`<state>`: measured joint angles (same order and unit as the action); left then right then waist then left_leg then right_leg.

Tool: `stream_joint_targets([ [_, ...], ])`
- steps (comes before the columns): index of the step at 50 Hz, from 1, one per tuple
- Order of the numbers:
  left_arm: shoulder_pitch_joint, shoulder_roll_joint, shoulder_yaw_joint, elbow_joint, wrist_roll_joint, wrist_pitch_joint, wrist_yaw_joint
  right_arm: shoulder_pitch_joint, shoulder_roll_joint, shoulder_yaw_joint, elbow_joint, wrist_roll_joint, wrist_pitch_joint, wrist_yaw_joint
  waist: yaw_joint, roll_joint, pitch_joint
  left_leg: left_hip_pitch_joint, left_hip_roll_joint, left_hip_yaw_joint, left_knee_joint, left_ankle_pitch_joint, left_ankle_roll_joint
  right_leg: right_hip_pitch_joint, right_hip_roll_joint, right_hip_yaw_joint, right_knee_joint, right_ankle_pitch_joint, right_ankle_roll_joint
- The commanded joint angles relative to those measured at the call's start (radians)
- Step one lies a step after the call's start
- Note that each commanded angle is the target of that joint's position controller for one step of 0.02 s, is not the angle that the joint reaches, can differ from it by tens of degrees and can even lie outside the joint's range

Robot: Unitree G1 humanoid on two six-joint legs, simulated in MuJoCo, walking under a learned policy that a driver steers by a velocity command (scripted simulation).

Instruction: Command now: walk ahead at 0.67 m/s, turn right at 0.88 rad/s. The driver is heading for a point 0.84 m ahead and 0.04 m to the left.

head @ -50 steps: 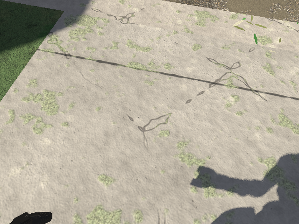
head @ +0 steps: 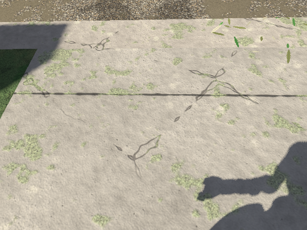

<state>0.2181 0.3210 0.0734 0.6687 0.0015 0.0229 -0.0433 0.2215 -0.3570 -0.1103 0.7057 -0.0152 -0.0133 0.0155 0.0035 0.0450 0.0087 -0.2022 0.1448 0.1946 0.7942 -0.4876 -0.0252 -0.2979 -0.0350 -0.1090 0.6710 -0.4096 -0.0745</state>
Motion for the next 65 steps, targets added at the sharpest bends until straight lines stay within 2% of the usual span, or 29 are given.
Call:
stream_joint_targets([
  [1,0.253,0.243,0.064,0.001,0.032,-0.01,0.008,-0.298,-0.012,0.037,-0.22,-0.072,-0.034,0.023,0.165,-0.209,0.047,-0.875,-0.103,-0.219,0.523,-0.029,-0.004,0.53,-0.305,0.793,-0.485,-0.21,-0.254],
  [3,0.219,0.189,0.043,0.007,0.026,-0.027,0.018,-0.197,-0.073,0.029,-0.161,-0.048,-0.052,0.031,0.087,-0.082,0.053,-0.734,-0.045,-0.22,0.409,0.14,-0.005,0.424,-0.224,0.605,-0.467,-0.095,-0.216],
  [5,0.184,0.157,0.023,0.012,0.011,-0.05,0.024,-0.165,-0.083,0.032,-0.137,-0.057,-0.036,0.038,0.048,-0.108,0.068,-0.618,-0.048,-0.211,0.32,0.219,-0.029,0.321,-0.149,0.525,-0.518,-0.044,-0.191],
  [11,0.226,0.172,0.028,0.068,0.006,-0.086,0.03,-0.319,-0.018,0.076,-0.181,-0.025,-0.021,0.046,0.065,-0.132,0.125,-0.524,-0.114,-0.155,-0.015,0.381,-0.051,0.221,-0.06,0.412,-0.541,0.292,-0.186],
  [14,0.246,0.168,0.021,0.11,-0.008,-0.102,0.04,-0.349,-0.015,0.083,-0.193,-0.022,-0.031,0.046,0.074,-0.16,0.111,-0.354,-0.125,-0.132,-0.166,0.48,0.01,0.237,-0.111,0.403,-0.572,0.544,-0.152],
  [17,0.216,0.233,0.032,0.141,0.014,-0.108,0.04,-0.067,-0.089,0.048,-0.109,-0.013,-0.031,0.01,-0.062,-0.176,-0.062,-0.026,-0.229,-0.085,-0.162,0.319,0.078,0.328,-0.109,0.325,-0.283,1.164,-0.095],
  [19,0.168,0.169,0.019,0.146,0.047,-0.103,0.046,0.366,-0.165,0.01,0.016,-0.015,-0.03,-0.03,-0.264,-0.095,-0.229,0.416,-0.115,-0.202,-0.145,0.072,0.113,0.07,-0.03,0.248,0.33,1.002,-0.065],
  [20,0.183,0.019,-0.018,0.087,0.017,-0.116,0.029,0.438,-0.274,-0.013,0.047,-0.041,-0.037,-0.031,-0.221,0.282,-0.28,0.5,0.098,-0.761,-0.385,-0.394,0.221,-0.214,0.187,0.252,0.755,0.228,-0.023],
  [21,0.215,0.021,-0.031,0.076,0.018,-0.133,0.017,0.289,-0.204,0.006,0.051,-0.024,-0.039,-0.006,-0.098,0.314,-0.212,0.442,0.153,-1.185,-0.617,-0.409,0.257,-0.366,0.207,0.341,0.798,0.014,-0.054],
  [23,0.077,0.097,-0.03,0.072,0.046,-0.128,0.014,0.132,-0.086,0.018,0.028,-0.006,-0.047,0.011,-0.051,0.0,-0.059,0.226,0.106,-0.93,-0.564,-0.196,0.297,-0.363,0.057,0.25,0.729,0.152,-0.046],
  [24,0.018,0.091,-0.032,0.05,0.061,-0.125,0.014,0.142,-0.058,0.028,0.051,-0.007,-0.05,0.01,-0.036,-0.043,-0.015,0.129,0.056,-0.824,-0.565,-0.107,0.278,-0.336,0.025,0.235,0.648,0.143,-0.033],
  [28,-0.087,0.036,-0.071,-0.03,0.085,-0.097,0.004,0.207,-0.051,0.039,0.122,-0.002,-0.071,-0.004,0.018,0.028,0.092,-0.077,-0.016,-0.687,-0.631,0.034,0.316,-0.336,-0.039,0.2,0.406,0.071,0.056],
  [32,-0.275,0.022,-0.101,-0.106,0.044,-0.106,-0.019,0.169,-0.102,0.011,0.094,0.006,-0.078,-0.006,-0.016,0.025,0.115,-0.251,-0.07,-0.572,-0.725,0.186,0.269,-0.099,-0.013,0.124,0.016,0.325,0.109],
  [36,-0.254,0.075,-0.077,-0.098,0.036,-0.108,0.002,0.22,-0.137,-0.005,0.109,0.024,-0.078,0.003,-0.026,-0.003,0.045,-0.092,-0.036,-0.579,-0.609,0.483,0.212,0.052,0.025,0.118,-0.115,0.39,0.1],
  [38,-0.051,0.124,-0.043,-0.038,0.042,-0.116,0.03,0.226,-0.162,-0.012,0.119,0.02,-0.075,0.006,0.073,-0.058,-0.096,-0.061,-0.107,-0.509,-0.262,0.767,0.169,0.301,0.062,0.095,-0.155,0.254,0.076],
  [39,0.131,0.178,-0.017,-0.01,0.054,-0.122,0.053,0.201,-0.138,-0.007,0.108,0.022,-0.083,0.01,0.165,-0.084,-0.2,-0.198,-0.161,-0.463,0.02,0.68,0.145,0.524,-0.053,0.195,-0.145,0.119,0.049],
  [40,0.293,0.258,0.01,0.007,0.084,-0.12,0.073,0.203,0.023,0.031,0.066,0.033,-0.092,0.001,0.185,-0.284,-0.325,-0.419,-0.239,-0.375,0.354,0.071,0.136,0.736,-0.358,0.573,-0.248,-0.306,0.008],
  [41,0.223,0.289,0.021,0.005,0.071,-0.105,0.07,0.251,0.03,0.046,0.017,0.052,-0.081,-0.002,0.1,-0.422,-0.358,-0.567,-0.227,-0.308,0.541,0.027,0.142,0.677,-0.466,1.007,-0.458,-0.528,-0.059],
  [43,0.067,0.1,-0.011,-0.012,0.055,-0.104,0.059,0.116,-0.025,0.038,0.04,0.007,-0.048,0.005,0.071,-0.147,-0.09,-0.622,-0.108,-0.273,0.555,0.195,0.138,0.428,-0.361,0.676,-0.432,-0.3,-0.054],
  [48,0.138,-0.002,-0.038,0.1,0.025,-0.143,0.042,-0.037,0.051,0.056,-0.031,-0.024,0.005,0.047,0.006,-0.135,0.052,-0.61,-0.059,-0.247,0.455,0.231,0.1,0.268,-0.241,0.207,-0.433,0.598,-0.007],
  [52,0.046,0.039,-0.033,0.114,0.011,-0.159,0.037,-0.14,0.073,0.092,-0.092,-0.026,-0.023,0.071,-0.046,-0.124,0.076,-0.36,-0.139,-0.141,-0.052,0.471,0.088,0.114,-0.126,-0.039,-0.468,0.878,0.013],
  [53,0.002,0.148,0.001,0.068,-0.028,-0.155,0.067,-0.14,0.072,0.086,-0.094,0.061,-0.054,0.064,-0.035,-0.129,0.041,-0.286,-0.157,-0.142,-0.111,0.521,0.069,0.133,-0.137,-0.028,-0.454,0.91,-0.001],
  [56,0.066,0.225,0.023,0.087,-0.031,-0.145,0.094,-0.083,-0.022,0.062,-0.089,0.019,-0.066,0.067,-0.094,-0.123,-0.063,-0.072,-0.23,-0.136,-0.201,0.553,0.105,0.219,-0.186,-0.011,-0.3,1.176,0.003],
  [58,0.074,0.199,0.013,0.088,-0.035,-0.128,0.09,0.107,-0.093,0.028,-0.034,0.003,-0.053,0.042,-0.2,-0.101,-0.145,0.206,-0.214,-0.193,-0.317,0.729,0.173,0.154,-0.135,-0.027,0.045,1.083,0.049],
  [59,0.148,0.101,-0.016,0.072,0.001,-0.126,0.082,0.129,-0.154,0.026,-0.015,-0.005,-0.042,0.02,-0.141,0.107,-0.203,0.443,-0.037,-0.374,-0.244,1.194,0.219,-0.061,-0.017,-0.031,0.415,0.173,0.093],
  [60,0.381,0.04,-0.053,0.087,0.003,-0.127,0.054,0.079,-0.196,0.035,-0.066,-0.041,-0.047,0.008,-0.027,0.237,-0.479,0.742,0.285,-0.795,-0.134,1.589,0.47,-0.297,0.065,0.148,0.82,-0.324,0.128],
  [61,0.314,0.17,-0.026,0.105,-0.021,-0.125,0.043,0.084,-0.133,0.034,-0.082,-0.022,-0.038,0.015,-0.115,0.035,-0.579,0.667,0.253,-0.774,-0.229,1.43,0.481,-0.272,0.042,0.284,0.829,-0.256,0.125],
  [63,0.154,0.155,-0.022,0.062,-0.024,-0.11,0.064,-0.065,-0.081,0.048,-0.074,0.028,-0.043,0.019,-0.041,-0.094,-0.253,0.34,0.139,-0.594,-0.327,1.17,0.382,-0.333,-0.038,0.205,0.657,-0.155,0.138],
  [65,0.157,0.143,-0.017,0.07,-0.014,-0.078,0.083,-0.104,-0.054,0.056,-0.061,0.016,-0.049,0.017,0.013,-0.083,-0.146,0.075,0.091,-0.518,-0.405,1.107,0.35,-0.217,-0.064,0.198,0.568,-0.082,0.161],
])
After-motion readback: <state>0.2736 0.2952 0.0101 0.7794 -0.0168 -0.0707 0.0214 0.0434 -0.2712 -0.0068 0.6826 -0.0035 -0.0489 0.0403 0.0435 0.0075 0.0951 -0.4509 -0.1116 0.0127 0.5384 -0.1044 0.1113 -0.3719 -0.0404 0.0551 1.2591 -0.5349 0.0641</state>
